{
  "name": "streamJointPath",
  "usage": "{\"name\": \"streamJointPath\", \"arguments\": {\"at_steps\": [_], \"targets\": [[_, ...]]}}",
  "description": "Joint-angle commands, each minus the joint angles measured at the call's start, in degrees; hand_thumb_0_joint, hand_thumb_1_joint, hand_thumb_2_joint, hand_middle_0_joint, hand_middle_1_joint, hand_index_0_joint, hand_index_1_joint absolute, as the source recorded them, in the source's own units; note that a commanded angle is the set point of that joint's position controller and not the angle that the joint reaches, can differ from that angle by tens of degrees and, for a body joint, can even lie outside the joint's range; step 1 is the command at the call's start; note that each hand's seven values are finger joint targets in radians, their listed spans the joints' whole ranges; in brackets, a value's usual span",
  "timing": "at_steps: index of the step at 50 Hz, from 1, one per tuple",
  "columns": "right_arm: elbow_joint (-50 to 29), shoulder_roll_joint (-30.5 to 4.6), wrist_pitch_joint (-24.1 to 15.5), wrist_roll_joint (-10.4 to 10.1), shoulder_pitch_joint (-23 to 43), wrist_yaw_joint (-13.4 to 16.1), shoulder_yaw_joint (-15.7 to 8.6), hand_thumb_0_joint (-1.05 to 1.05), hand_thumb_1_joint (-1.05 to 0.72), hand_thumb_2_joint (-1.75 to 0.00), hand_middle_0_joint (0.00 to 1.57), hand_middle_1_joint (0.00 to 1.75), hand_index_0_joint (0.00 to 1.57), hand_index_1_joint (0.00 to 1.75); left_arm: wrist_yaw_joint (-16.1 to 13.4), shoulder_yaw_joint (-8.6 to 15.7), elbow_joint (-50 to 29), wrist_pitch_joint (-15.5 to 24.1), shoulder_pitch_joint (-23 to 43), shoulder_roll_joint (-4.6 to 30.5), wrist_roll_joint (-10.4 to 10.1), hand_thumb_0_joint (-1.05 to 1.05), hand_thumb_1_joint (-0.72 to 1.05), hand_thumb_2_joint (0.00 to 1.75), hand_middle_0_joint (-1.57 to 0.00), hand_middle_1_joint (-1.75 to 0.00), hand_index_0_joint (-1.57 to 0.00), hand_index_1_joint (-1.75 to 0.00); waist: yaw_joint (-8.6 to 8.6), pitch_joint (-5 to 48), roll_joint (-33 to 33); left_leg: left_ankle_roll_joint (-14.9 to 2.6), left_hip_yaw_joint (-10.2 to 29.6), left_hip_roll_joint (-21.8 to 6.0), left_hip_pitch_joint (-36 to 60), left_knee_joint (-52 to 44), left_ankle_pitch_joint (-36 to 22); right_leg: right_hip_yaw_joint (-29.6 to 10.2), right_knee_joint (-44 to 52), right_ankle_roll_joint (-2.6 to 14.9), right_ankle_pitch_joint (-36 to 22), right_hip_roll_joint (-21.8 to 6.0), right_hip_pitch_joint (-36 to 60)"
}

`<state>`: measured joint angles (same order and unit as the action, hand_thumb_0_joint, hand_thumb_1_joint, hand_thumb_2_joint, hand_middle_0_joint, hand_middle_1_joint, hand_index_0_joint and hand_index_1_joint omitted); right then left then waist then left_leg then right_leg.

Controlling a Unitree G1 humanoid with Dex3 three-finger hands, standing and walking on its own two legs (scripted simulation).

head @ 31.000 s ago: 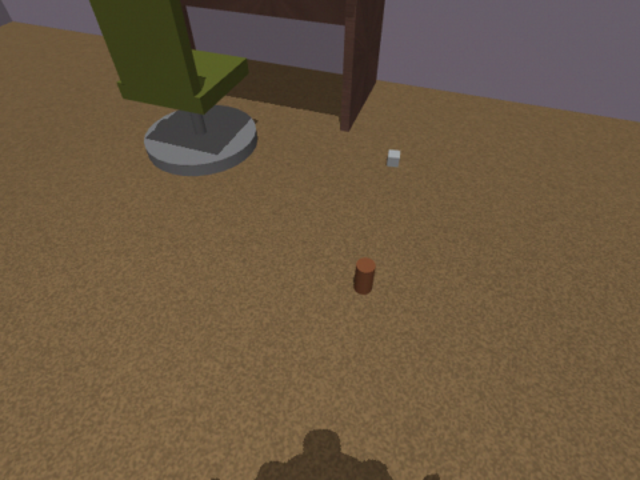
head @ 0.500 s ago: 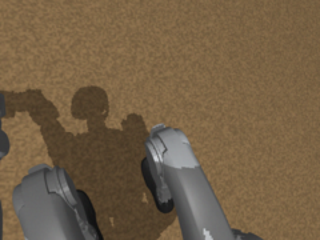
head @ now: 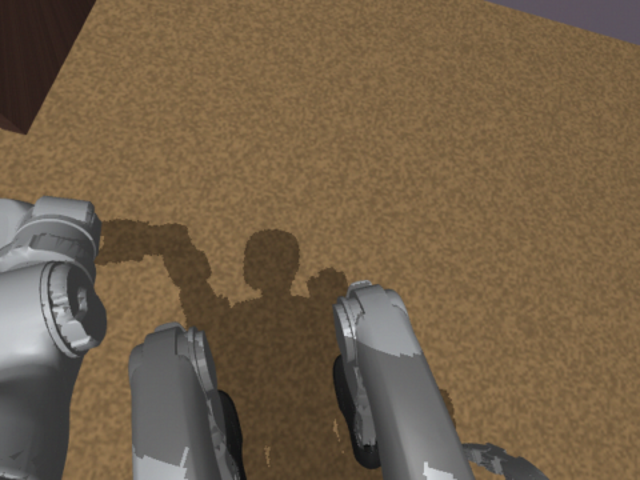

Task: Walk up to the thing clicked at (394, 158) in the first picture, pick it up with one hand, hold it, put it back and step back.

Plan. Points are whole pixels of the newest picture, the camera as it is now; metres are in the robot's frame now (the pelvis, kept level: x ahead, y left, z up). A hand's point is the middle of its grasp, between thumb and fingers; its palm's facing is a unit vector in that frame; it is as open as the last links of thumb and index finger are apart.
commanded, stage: lift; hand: left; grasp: from above
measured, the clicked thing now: (60, 237) +0.46 +0.28 -0.13
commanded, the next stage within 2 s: hold in 1.26 s
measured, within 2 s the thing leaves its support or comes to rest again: neither
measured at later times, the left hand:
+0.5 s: hand out of the picture +0.39 +0.26 +0.09, palm faces -0.09 -0.48 -0.87, open 9.6 cm
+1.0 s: hand out of the picture +0.38 +0.24 +0.23, palm faces -0.09 -0.46 -0.88, open 9.3 cm
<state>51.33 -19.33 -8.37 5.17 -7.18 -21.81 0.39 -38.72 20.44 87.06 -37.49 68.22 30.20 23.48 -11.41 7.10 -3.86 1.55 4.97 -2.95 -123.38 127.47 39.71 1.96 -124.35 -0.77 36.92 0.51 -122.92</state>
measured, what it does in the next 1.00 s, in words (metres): rises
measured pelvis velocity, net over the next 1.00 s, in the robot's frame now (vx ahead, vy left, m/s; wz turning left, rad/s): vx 0.05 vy -0.01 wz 0.05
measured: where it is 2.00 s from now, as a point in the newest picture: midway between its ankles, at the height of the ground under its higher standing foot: (298, 451)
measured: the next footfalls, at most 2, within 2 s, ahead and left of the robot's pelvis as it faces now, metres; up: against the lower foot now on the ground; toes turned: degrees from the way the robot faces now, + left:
none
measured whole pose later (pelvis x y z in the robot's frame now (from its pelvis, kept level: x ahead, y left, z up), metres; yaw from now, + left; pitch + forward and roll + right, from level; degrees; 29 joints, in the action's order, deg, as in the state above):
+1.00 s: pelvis +0.05 -0.01 +0.29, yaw +3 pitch +19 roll -1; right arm 51.4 -14.8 -10.3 0.5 -9.7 -6.6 -1.6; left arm -34.7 8.7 70.6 -51.5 46.7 13.0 21.2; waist -4.6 9.8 -3.9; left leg 2.8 1.1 -4.3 -59.4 68.4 28.4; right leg 1.4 -67.5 0.9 27.2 1.1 -59.8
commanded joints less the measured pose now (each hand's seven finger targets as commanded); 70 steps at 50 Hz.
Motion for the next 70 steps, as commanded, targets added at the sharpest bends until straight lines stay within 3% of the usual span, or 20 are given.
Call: {"name": "streamJointPath", "arguments": {"at_steps": [1,4,7,12,16,18,20,21,27,33,40,43,49,54,55,56,61,62,66,70], "targets": [[0.14,-12.27,0.21,-1.03,-13.03,2.1,-4.26,0.0,-0.89,-0.89,0.2,0.3,0.2,0.3,-1.02,-1.58,-11.78,-0.23,20.23,12.19,2.92,0.0,0.75,1.08,-1.13,-0.73,-1.09,-0.78,-0.8,43.44,-8.54,-1.14,-3.81,1.56,31.32,-16.85,-8.57,2.97,18.36,1.31,-10.41,0.68,25.79],[-1.0,-11.73,0.77,-1.82,-11.91,3.82,-4.27,0.0,-0.89,-0.89,0.2,0.3,0.2,0.3,0.26,-2.58,-15.15,-1.74,18.74,12.8,4.92,0.0,0.71,1.09,-1.09,-0.75,-1.05,-0.8,0.34,46.07,-7.18,-1.52,-4.95,2.01,32.64,-18.92,-9.63,1.82,22.09,1.04,-10.71,0.91,31.4],[-2.07,-10.8,0.91,-2.73,-11.67,5.48,-4.57,0.0,-0.89,-0.89,0.2,0.3,0.2,0.3,1.44,-4.09,-18.18,-3.5,14.37,10.62,6.14,0.0,0.65,1.09,-1.04,-0.76,-1.0,-0.81,1.45,46.53,-4.95,-1.78,-5.64,2.26,33.98,-21.57,-10.92,1.04,25.29,0.73,-11.5,0.97,36.1],[-5.08,-10.69,0.35,-4.44,-9.76,9.52,-5.61,0.0,-0.89,-0.9,0.2,0.3,0.2,0.3,2.65,-6.4,-18.89,-6.73,7.17,5.11,4.26,0.0,0.56,1.06,-0.97,-0.75,-0.93,-0.8,1.3,42.57,0.21,-1.8,-4.15,2.09,37.76,-28.4,-8.18,1.04,31.78,0.61,-7.33,1.18,39.28],[-3.01,-9.55,-0.87,-5.45,-10.2,12.41,-4.95,0.0,-0.89,-0.9,0.2,0.3,0.2,0.3,4.82,-8.23,-23.36,-7.82,8.08,2.45,2.4,0.0,0.49,1.04,-0.9,-0.77,-0.87,-0.81,1.68,39.25,-0.48,-1.19,-2.43,1.76,45.09,-35.03,-5.77,1.32,36.65,1.01,-3.66,1.57,40.76],[-2.44,-9.18,-1.59,-5.93,-8.99,13.3,-4.56,0.0,-0.89,-0.9,0.2,0.3,0.2,0.3,6.04,-10.93,-24.7,-8.35,7.21,0.61,2.76,0.0,0.44,1.02,-0.85,-0.78,-0.82,-0.82,1.58,36.42,-1.24,-1.06,-2.8,1.64,47.64,-37.15,-4.66,0.69,39.64,1.17,-1.76,1.86,41.46],[-1.67,-9.0,-2.22,-6.24,-8.36,14.04,-4.36,0.0,-0.89,-0.9,0.2,0.3,0.2,0.3,6.83,-13.25,-26.24,-8.65,7.46,-0.68,4.24,0.0,0.45,1.01,-0.87,-0.78,-0.84,-0.82,1.76,34.67,-1.62,-0.77,-2.8,1.42,50.3,-40.09,-4.38,0.57,42.16,1.22,-1.75,2.14,43.42],[-3.61,-9.39,-2.48,-6.54,-7.06,14.51,-4.32,0.0,-0.9,-0.9,0.2,0.3,0.2,0.3,7.1,-12.69,-25.53,-9.27,4.64,0.3,5.35,0.0,0.45,0.99,-0.86,-0.77,-0.83,-0.81,2.48,34.2,-2.81,-0.64,-2.92,1.51,52.81,-42.11,-6.25,0.78,42.96,1.31,-4.25,1.74,44.67],[-3.53,-7.76,-3.88,-7.22,-6.05,15.99,-4.02,0.0,-0.89,-0.9,0.2,0.3,0.2,0.3,6.69,-15.62,-28.17,-11.13,1.06,-3.18,5.76,0.0,0.46,0.87,-0.88,-0.7,-0.85,-0.73,4.03,31.61,-3.3,-0.21,-2.9,1.25,63.51,-51.75,-10.17,0.74,51.14,1.69,-9.04,2.01,55.37],[-3.38,-5.3,-4.95,-7.11,-4.96,17.28,-2.94,0.0,-0.89,-0.9,0.2,0.3,0.2,0.3,3.7,-13.5,-24.67,-11.87,0.36,-2.84,4.76,0.0,0.52,0.84,-0.94,-0.63,-0.91,-0.67,4.82,26.3,-0.49,-0.98,-5.18,1.54,64.02,-55.91,-12.65,-2.57,59.53,1.09,-8.9,1.64,65.35],[-4.17,-3.11,-4.74,-6.04,-5.16,17.01,-3.02,0.0,-0.89,-0.9,0.2,0.3,0.2,0.3,1.66,-12.18,-19.32,-13.54,0.14,-6.54,1.1,0.0,0.53,0.73,-0.9,-0.62,-0.89,-0.64,4.8,23.44,2.73,-1.02,-6.87,2.13,68.69,-60.24,-18.42,-3.54,66.04,0.33,-15.67,1.3,73.25],[-4.34,-3.06,-4.66,-5.45,-4.49,16.43,-3.86,0.0,-0.89,-0.9,0.2,0.3,0.2,0.3,1.68,-11.98,-20.99,-13.63,-0.18,-5.9,0.01,0.0,0.54,0.72,-0.91,-0.61,-0.9,-0.63,5.5,23.61,2.72,-0.72,-7.14,2.33,70.83,-62.49,-19.52,-3.66,68.48,0.04,-16.4,1.42,76.06],[-4.45,-3.98,-3.45,-4.91,-4.59,15.39,-5.02,0.0,-0.88,-0.9,0.2,0.3,0.2,0.3,2.48,-13.39,-26.72,-14.04,-2.34,-7.0,-0.22,0.0,0.65,0.73,-0.98,-0.65,-0.97,-0.66,6.07,28.06,2.96,-0.24,-6.77,2.51,78.44,-67.79,-25.22,-2.12,70.77,-0.3,-24.89,1.95,83.2],[-4.56,-4.87,-2.72,-5.22,-4.49,15.38,-4.83,0.0,-0.88,-0.89,0.2,0.3,0.2,0.3,2.74,-13.83,-30.68,-15.0,-2.96,-4.49,-0.36,0.0,0.72,0.77,-1.02,-0.69,-1.02,-0.7,6.72,28.81,3.55,-0.48,-6.58,2.38,84.1,-72.45,-26.47,-1.91,74.24,0.04,-24.47,2.04,87.59],[-4.37,-4.73,-2.6,-5.22,-4.59,15.5,-4.81,0.0,-0.88,-0.89,0.2,0.3,0.2,0.3,2.57,-13.28,-33.73,-14.96,-1.27,-3.24,-0.25,0.0,0.72,0.75,-1.02,-0.68,-1.02,-0.68,6.84,28.52,2.79,-0.33,-6.3,2.28,85.5,-73.53,-26.9,-1.43,74.63,0.15,-24.76,2.13,88.22],[-4.33,-4.35,-2.38,-5.13,-4.21,15.57,-4.49,0.0,-0.88,-0.89,0.2,0.3,0.2,0.3,2.7,-14.32,-31.78,-15.51,-2.41,-5.67,-0.47,0.0,0.72,0.74,-1.01,-0.68,-1.01,-0.68,6.81,26.88,2.01,-0.23,-6.46,2.33,86.37,-74.39,-27.15,-1.53,75.31,0.35,-25.04,1.95,87.62],[-2.88,-4.5,-2.72,-5.46,-4.35,15.22,-4.25,0.0,-0.88,-0.89,0.2,0.3,0.2,0.3,2.25,-15.71,-28.75,-16.69,-2.94,-7.91,1.03,0.0,0.72,0.8,-1.01,-0.71,-1.01,-0.72,6.7,20.25,2.98,-0.23,-6.27,2.27,87.58,-77.87,-24.75,-1.22,78.44,0.38,-22.03,2.07,87.19],[-3.23,-4.34,-2.75,-5.52,-4.06,15.03,-4.3,0.0,-0.88,-0.89,0.2,0.3,0.2,0.3,2.21,-16.43,-26.56,-17.25,-4.91,-10.42,0.43,0.0,0.72,0.79,-1.01,-0.71,-1.01,-0.72,6.86,19.62,3.88,-0.33,-6.58,2.41,87.71,-78.18,-25.51,-1.15,78.98,0.39,-22.7,2.04,87.94],[-3.94,-4.73,-2.74,-5.36,-3.41,14.5,-4.56,0.0,-0.89,-0.9,0.2,0.3,0.2,0.3,1.86,-16.31,-25.54,-17.94,-4.36,-12.79,-1.25,0.0,0.66,0.78,-0.98,-0.69,-0.97,-0.71,7.37,18.78,2.29,0.11,-6.53,2.55,90.32,-80.53,-27.3,-0.47,80.03,0.73,-25.01,2.02,89.9],[-4.22,-5.33,-2.46,-5.33,-3.82,14.23,-4.83,0.0,-0.89,-0.9,0.2,0.3,0.2,0.3,2.22,-15.22,-26.01,-17.95,-4.41,-9.87,-0.09,0.0,0.65,0.76,-0.98,-0.66,-0.96,-0.68,7.97,18.19,2.91,0.22,-5.9,2.31,92.83,-82.71,-29.42,0.46,80.58,0.73,-27.68,2.0,92.32]]}}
